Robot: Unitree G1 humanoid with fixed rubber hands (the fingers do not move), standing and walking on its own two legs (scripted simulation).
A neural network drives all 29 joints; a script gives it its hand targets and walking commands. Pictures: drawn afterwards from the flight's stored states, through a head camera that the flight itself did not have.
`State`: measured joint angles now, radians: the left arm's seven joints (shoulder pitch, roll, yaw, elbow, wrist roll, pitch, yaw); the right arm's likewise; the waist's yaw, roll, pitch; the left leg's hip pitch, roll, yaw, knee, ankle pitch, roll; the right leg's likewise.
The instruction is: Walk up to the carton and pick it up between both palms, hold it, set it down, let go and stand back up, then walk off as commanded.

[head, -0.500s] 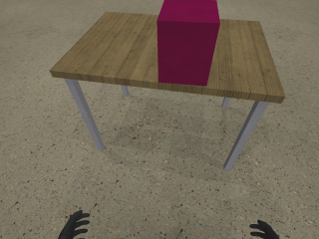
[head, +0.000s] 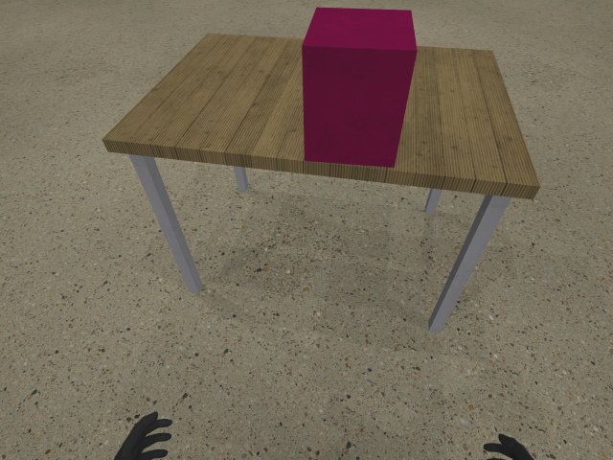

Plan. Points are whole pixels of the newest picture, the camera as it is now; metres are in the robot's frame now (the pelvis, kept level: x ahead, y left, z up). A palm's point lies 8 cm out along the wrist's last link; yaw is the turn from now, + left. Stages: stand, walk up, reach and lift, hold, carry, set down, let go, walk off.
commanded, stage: stand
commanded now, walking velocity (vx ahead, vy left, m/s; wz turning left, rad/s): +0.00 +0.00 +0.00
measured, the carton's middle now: (355, 88) +0.83 -0.07 +0.09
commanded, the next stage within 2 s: walk up in 0.60 s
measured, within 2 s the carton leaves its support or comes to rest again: neither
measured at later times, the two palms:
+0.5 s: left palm out of the picture +0.12 +0.26 -0.09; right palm out of the picture +0.10 -0.27 -0.10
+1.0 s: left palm out of the picture +0.13 +0.26 -0.07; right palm out of the picture +0.08 -0.32 -0.10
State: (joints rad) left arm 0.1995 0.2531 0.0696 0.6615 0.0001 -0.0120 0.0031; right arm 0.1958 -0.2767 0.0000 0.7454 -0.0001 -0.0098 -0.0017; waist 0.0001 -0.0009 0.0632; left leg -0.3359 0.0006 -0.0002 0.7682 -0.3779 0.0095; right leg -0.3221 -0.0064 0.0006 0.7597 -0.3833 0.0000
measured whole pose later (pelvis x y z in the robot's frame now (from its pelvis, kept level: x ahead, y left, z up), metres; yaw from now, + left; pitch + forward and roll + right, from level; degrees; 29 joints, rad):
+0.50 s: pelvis -0.01 +0.00 +0.00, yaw +0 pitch -4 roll +0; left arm 0.20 0.25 0.06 0.70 0.00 -0.01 0.00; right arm 0.20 -0.28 0.00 0.79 0.00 -0.01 0.00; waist 0.00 0.00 0.07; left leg -0.33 0.00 0.00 0.75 -0.35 0.01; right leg -0.32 -0.01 0.00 0.76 -0.37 0.00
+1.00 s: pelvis +0.00 -0.03 +0.00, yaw -1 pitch -3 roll +2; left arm 0.22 0.34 0.09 0.72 0.00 -0.03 -0.05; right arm 0.26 -0.35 0.00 0.81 0.00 -0.04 0.03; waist 0.00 0.00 0.07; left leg -0.29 0.02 0.00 0.71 -0.37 0.03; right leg -0.37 -0.02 0.00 0.82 -0.50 0.00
